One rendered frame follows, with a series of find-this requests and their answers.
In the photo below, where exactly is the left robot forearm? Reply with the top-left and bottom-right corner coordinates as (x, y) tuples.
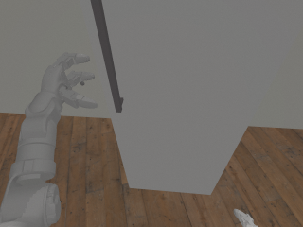
(0, 91), (63, 223)

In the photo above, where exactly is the robot left hand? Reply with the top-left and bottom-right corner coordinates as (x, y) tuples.
(41, 52), (98, 109)

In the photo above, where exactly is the fridge door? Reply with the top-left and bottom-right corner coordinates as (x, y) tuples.
(80, 0), (303, 195)

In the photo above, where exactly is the handle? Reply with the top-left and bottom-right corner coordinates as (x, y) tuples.
(90, 0), (124, 113)

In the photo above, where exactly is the robot left upper arm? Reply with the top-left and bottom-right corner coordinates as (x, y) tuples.
(0, 183), (62, 227)

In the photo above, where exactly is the robot right hand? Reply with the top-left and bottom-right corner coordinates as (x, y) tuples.
(233, 209), (258, 227)

